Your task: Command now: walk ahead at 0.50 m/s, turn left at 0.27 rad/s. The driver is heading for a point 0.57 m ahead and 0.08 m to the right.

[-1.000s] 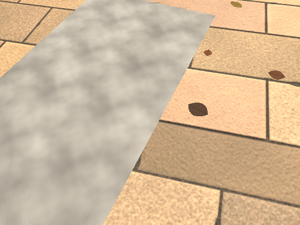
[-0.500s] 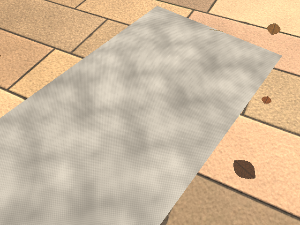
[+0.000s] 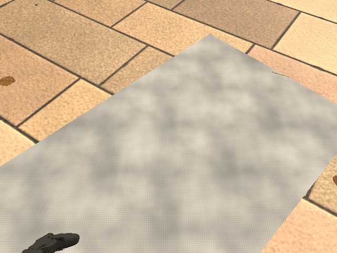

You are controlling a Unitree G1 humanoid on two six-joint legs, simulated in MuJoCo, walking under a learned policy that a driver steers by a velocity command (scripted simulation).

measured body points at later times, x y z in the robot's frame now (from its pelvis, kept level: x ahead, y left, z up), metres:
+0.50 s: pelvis +0.27 +0.00 +0.00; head +0.30 +0.00 +0.45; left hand +0.24 +0.28 -0.13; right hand +0.51 -0.21 -0.08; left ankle +0.42 +0.14 -0.71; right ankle +0.16 -0.13 -0.74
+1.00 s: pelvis +0.49 +0.02 +0.00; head +0.51 +0.01 +0.45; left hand +0.68 +0.25 -0.10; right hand +0.52 -0.26 -0.14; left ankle +0.42 +0.14 -0.74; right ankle +0.58 -0.10 -0.74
